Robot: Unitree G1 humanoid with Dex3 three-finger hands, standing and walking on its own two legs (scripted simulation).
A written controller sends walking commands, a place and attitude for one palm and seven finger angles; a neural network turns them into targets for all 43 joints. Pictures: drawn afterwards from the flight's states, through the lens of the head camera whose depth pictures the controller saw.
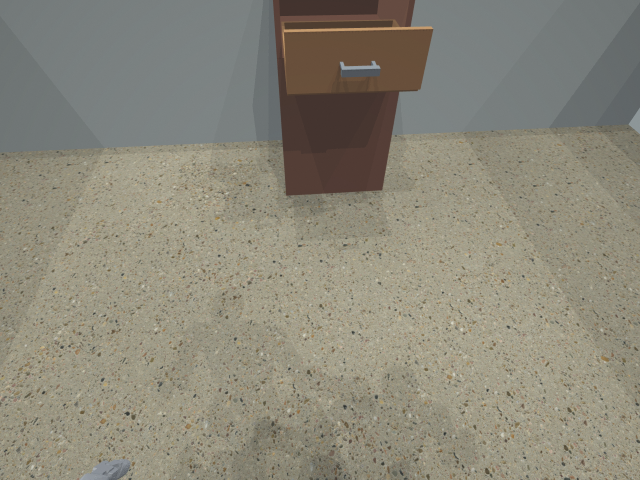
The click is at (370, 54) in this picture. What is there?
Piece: drawer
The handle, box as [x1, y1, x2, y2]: [340, 61, 380, 76]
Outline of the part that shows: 380,68 378,65 375,64 374,61 371,61 371,66 344,66 343,63 340,62 341,76 379,75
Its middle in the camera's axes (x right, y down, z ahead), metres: +0.11 -0.50 +1.12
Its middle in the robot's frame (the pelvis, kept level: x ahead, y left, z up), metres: +1.18 -0.05 -0.02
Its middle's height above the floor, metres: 0.75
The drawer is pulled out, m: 0.28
